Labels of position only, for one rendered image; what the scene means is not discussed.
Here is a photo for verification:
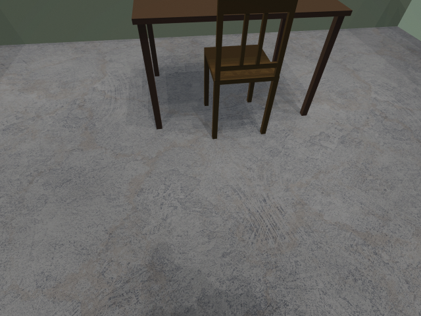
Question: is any chair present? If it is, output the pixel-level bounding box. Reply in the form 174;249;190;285
204;0;298;139

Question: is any table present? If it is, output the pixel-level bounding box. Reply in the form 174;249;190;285
132;0;353;129

